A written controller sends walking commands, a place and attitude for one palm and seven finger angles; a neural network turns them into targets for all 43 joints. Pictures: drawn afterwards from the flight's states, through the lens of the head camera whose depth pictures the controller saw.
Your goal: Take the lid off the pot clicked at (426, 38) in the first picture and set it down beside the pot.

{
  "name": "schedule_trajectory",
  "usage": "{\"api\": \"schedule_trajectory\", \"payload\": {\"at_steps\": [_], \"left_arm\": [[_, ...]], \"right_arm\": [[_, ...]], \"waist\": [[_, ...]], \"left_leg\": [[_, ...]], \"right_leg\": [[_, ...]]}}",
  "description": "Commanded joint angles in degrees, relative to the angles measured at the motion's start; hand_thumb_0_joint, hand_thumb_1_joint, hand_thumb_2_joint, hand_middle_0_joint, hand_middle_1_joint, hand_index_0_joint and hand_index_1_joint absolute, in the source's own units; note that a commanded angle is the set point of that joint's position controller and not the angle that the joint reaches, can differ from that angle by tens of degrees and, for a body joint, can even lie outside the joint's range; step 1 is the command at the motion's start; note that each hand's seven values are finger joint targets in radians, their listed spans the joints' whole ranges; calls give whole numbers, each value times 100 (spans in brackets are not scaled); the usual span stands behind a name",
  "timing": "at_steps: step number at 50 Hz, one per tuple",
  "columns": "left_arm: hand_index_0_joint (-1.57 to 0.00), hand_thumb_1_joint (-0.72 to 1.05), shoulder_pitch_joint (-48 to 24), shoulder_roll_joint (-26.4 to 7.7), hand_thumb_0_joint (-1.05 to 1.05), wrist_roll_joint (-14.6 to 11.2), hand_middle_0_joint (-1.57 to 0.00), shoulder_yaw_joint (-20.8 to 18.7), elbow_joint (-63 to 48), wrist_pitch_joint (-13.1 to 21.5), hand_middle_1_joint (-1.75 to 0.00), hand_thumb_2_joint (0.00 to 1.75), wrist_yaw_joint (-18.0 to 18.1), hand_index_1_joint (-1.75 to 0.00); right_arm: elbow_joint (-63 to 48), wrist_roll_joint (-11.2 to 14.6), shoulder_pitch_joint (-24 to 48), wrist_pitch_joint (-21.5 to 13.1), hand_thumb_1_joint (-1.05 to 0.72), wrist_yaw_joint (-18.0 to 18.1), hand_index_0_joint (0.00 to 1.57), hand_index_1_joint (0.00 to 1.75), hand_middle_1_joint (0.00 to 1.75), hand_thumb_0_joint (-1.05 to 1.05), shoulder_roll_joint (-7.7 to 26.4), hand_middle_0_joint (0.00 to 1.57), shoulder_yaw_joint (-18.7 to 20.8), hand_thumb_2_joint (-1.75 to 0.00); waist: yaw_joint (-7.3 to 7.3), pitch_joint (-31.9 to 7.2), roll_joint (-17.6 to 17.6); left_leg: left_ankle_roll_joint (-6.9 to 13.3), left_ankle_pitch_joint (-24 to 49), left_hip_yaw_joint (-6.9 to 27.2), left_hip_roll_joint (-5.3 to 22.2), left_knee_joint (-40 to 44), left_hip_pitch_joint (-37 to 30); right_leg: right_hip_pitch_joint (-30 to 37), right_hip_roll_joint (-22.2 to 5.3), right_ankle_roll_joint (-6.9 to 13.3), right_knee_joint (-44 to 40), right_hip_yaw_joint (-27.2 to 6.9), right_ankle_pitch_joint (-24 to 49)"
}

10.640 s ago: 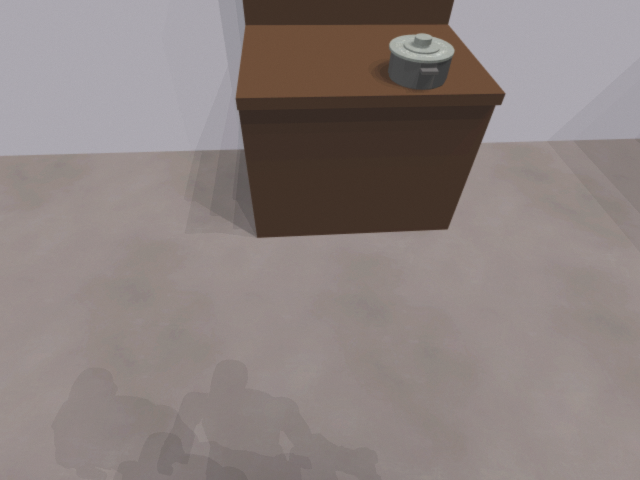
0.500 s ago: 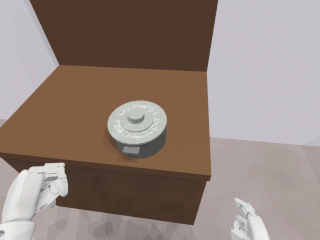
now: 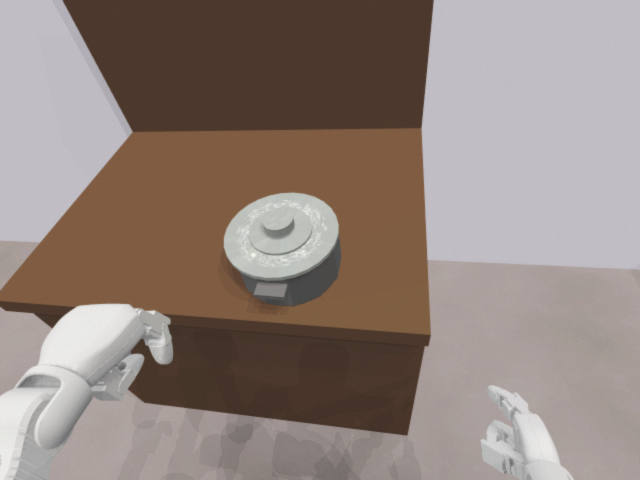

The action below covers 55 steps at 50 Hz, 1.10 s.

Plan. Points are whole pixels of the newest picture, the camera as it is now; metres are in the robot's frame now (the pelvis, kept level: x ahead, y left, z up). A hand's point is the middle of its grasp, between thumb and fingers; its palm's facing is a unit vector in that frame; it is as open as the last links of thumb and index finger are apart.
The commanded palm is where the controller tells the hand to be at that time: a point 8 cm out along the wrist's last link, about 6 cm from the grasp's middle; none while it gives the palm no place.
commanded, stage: reach forward and open the fingers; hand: left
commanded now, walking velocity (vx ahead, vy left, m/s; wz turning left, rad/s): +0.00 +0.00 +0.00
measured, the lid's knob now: (278, 222) +0.51 +0.15 +0.01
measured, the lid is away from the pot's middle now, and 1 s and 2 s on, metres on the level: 0.00 0.00 0.00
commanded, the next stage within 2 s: move the open hand above the knob in 0.52 s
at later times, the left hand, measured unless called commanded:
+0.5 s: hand (141, 319) +0.27 +0.26 +0.08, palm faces -0.21 -0.05 -0.98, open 9.7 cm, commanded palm +0.26 +0.26 +0.14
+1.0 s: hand (184, 274) +0.34 +0.23 +0.08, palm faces -0.27 -0.05 -0.96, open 9.9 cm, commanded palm +0.33 +0.23 +0.14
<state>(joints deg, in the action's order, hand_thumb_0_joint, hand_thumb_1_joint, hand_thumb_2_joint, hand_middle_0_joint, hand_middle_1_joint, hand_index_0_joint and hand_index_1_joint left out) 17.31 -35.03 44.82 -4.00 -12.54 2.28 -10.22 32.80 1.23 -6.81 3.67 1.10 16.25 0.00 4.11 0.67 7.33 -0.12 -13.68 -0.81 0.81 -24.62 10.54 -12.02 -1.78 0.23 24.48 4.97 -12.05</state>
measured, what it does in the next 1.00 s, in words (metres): stands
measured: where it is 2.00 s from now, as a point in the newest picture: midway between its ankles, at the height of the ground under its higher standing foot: outside the picture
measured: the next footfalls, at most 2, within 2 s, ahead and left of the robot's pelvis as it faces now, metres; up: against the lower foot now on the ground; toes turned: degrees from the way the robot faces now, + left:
none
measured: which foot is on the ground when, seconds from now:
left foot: down 0.00-1.00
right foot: down 0.00-1.00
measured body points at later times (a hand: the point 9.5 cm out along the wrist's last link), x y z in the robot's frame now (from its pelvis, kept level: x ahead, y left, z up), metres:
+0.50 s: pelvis -0.01 +0.02 +0.00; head +0.00 -0.02 +0.45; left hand +0.27 +0.26 +0.14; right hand +0.18 -0.21 -0.11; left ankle -0.01 +0.12 -0.74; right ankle +0.01 -0.11 -0.74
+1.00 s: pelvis +0.01 +0.01 +0.00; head +0.03 -0.03 +0.45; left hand +0.35 +0.23 +0.13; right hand +0.19 -0.22 -0.11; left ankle -0.01 +0.12 -0.74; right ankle +0.01 -0.11 -0.74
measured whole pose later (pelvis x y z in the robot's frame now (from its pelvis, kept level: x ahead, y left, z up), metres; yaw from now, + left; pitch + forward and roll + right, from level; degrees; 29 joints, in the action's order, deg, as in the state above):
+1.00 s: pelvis +0.01 +0.01 +0.00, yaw +0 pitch +2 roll +0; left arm -14.6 -31.6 48.2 8.0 9.1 -5.1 -14.4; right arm 33.4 3.0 -7.4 6.7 -0.4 16.0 -1.3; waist 0.9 0.7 5.8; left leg 1.1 -13.2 -1.4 -0.9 -22.9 11.2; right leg -13.4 -3.4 -0.9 24.2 4.2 -12.2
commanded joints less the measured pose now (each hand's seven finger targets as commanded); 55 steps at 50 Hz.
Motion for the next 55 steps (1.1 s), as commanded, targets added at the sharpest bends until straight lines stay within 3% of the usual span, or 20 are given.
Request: {"api": "schedule_trajectory", "payload": {"at_steps": [1, 3, 5, 11, 13, 15, 19, 23, 25, 27, 31, 33, 37, 39, 40, 44, 47, 53, 54, 55], "left_arm": [[-95, 6, -1304, -1290, 0, 60, -95, -812, -814, 29, -44, 119, 257, -44], [-92, 0, -1407, -1409, 0, 146, -92, -917, -703, -23, -36, 121, 266, -36], [-90, -5, -1618, -1319, 0, 110, -90, -777, -358, -64, -29, 123, 239, -29], [-83, -22, -2203, -1267, 0, 136, -83, -559, -290, -83, -8, 129, 205, -8], [-83, -22, -2202, -1377, 0, 167, -83, -706, -138, -122, -8, 129, 201, -8], [-83, -23, -2467, -1235, 0, 164, -83, -501, 104, -156, -8, 129, 167, -8], [-83, -23, -2938, -1202, 0, 191, -83, -350, 7, -159, -8, 130, 136, -8], [-83, -23, -3077, -1308, 0, 257, -83, -464, 182, -210, -8, 130, 172, -8], [-83, -23, -3260, -1215, 0, 249, -83, -312, 488, -274, -8, 130, 142, -8], [-83, -23, -3574, -1341, 0, 301, -83, -339, 231, -260, -8, 130, 150, -8], [-83, -23, -3745, -1158, 0, 307, -83, -129, 610, -367, -8, 131, 104, -8], [-83, -23, -4060, -956, 0, 267, -83, 170, 840, -730, -8, 131, -59, -8], [-83, -23, -4618, -1180, 0, 324, -83, 192, 410, -664, -8, 131, -212, -8], [-83, -23, -4479, -953, 0, 322, -83, 328, 972, -696, -8, 131, -266, -8], [-83, -23, -4496, -1063, 0, 319, -83, 220, 1161, -702, -8, 131, -254, -8], [-83, -23, -4849, -1091, 0, 365, -83, 236, 1012, -708, -8, 131, -245, -8], [-83, -23, -5016, -1050, 0, 379, -83, 292, 1052, -732, -8, 131, -197, -8], [-83, -23, -5118, -1035, 0, 362, -83, 299, 1373, -857, -8, 131, -204, -8], [-83, -23, -5389, -780, 0, 384, -83, 618, 1309, -862, -8, 131, -231, -8], [-83, -23, -5498, -842, 0, 370, -83, 583, 1201, -859, -8, 131, -217, -8]], "right_arm": [[-911, 31, 786, -243, -90, 43, 20, 30, 30, 0, 484, 20, 166, -90], [-916, 46, 910, -251, -90, 24, 20, 30, 30, 0, 471, 20, 135, -90], [-836, 58, 780, -186, -90, 30, 20, 30, 30, 0, 505, 20, 149, -90], [-884, 66, 840, -189, -90, 20, 20, 30, 30, 0, 498, 20, 129, -90], [-924, 90, 890, -199, -90, -2, 20, 30, 30, 0, 513, 20, 131, -90], [-857, 100, 788, -123, -90, 2, 20, 30, 30, 0, 521, 20, 140, -90], [-901, 107, 834, -135, -90, -4, 20, 30, 30, 0, 509, 20, 108, -90], [-881, 127, 805, -116, -90, -27, 20, 30, 30, 0, 536, 20, 131, -90], [-805, 131, 701, -45, -90, -21, 20, 30, 30, 0, 560, 20, 128, -90], [-842, 120, 759, -45, -90, -21, 20, 30, 30, 0, 566, 20, 130, -90], [-800, 140, 693, 3, -90, -28, 20, 30, 30, 0, 570, 20, 117, -90], [-846, 207, 793, 22, -90, -73, 20, 30, 30, 0, 594, 20, 117, -90], [-856, 150, 777, -34, -90, -37, 20, 30, 30, 0, 569, 20, 92, -90], [-795, 164, 667, -19, -90, -50, 20, 30, 30, 0, 534, 20, 54, -90], [-751, 182, 576, 23, -90, -53, 20, 30, 30, 0, 592, 20, 82, -90], [-857, 184, 658, 41, -90, -80, 20, 30, 30, 0, 558, 20, 58, -90], [-842, 195, 609, 52, -90, -93, 20, 30, 30, 0, 564, 20, 65, -90], [-832, 238, 586, 97, -90, -120, 20, 30, 30, 0, 601, 20, 81, -90], [-802, 237, 550, 111, -90, -114, 20, 30, 30, 0, 554, 20, 50, -90], [-795, 241, 521, 119, -90, -109, 20, 30, 30, 0, 568, 20, 96, -90]], "waist": [[-68, -906, -329], [-29, -937, -228], [-81, -826, -511], [-71, -1012, -346], [-61, -914, -322], [-113, -858, -529], [-130, -1134, -386], [-148, -1040, -228], [-182, -966, -451], [-145, -1259, -271], [-219, -1148, -330], [-304, -1137, -333], [-275, -1697, -320], [-319, -1461, -555], [-337, -1248, -695], [-264, -1677, -557], [-289, -1731, -389], [-354, -1667, -544], [-386, -1800, -526], [-399, -1801, -532]], "left_leg": [[252, 1067, 51, -185, 346, -233], [251, 1060, 96, -190, 368, -254], [249, 908, 67, -178, 462, -168], [242, 902, 118, -192, 583, -225], [243, 889, 149, -163, 573, -192], [240, 740, 106, -169, 642, -137], [255, 822, 124, -186, 642, -238], [233, 983, 200, -152, 597, -263], [226, 881, 172, -155, 656, -170], [229, 1106, 196, -173, 615, -290], [212, 1100, 195, -164, 605, -252], [213, 1006, 241, -199, 561, -194], [253, 1572, 268, -234, 468, -510], [254, 1527, 229, -228, 444, -378], [241, 1407, 209, -207, 463, -262], [271, 1639, 156, -257, 397, -309], [257, 1841, 178, -262, 326, -356], [273, 1752, 132, -258, 247, -180], [278, 1842, 126, -286, 258, -256], [293, 1930, 147, -271, 214, -321]], "right_leg": [[475, 20, 3, -484, -281, 722], [491, 76, 51, -492, -321, 688], [480, 55, 23, -541, -252, 517], [616, 51, 56, -520, -225, 475], [574, 96, 91, -515, -254, 461], [526, 78, 62, -561, -211, 299], [614, 74, 88, -514, -216, 337], [538, 124, 133, -477, -234, 512], [500, 107, 112, -512, -184, 429], [617, 85, 135, -435, -203, 629], [510, 107, 136, -435, -174, 629], [479, 117, 148, -339, -188, 650], [704, 85, 135, -260, -189, 1094], [582, 110, 128, -265, -145, 1029], [512, 125, 119, -281, -137, 1023], [777, 79, 130, -179, -198, 1279], [733, 83, 132, -126, -208, 1477], [720, 93, 122, -79, -227, 1602], [726, 87, 108, -60, -201, 1607], [686, 91, 110, -53, -212, 1720]]}}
